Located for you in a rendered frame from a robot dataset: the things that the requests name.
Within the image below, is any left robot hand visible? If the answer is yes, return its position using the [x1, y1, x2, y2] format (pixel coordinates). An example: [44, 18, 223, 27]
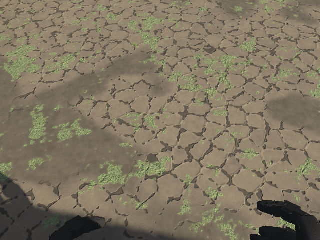
[49, 215, 106, 240]

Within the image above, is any right robot hand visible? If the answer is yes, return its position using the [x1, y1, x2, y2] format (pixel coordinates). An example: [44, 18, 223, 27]
[250, 200, 320, 240]

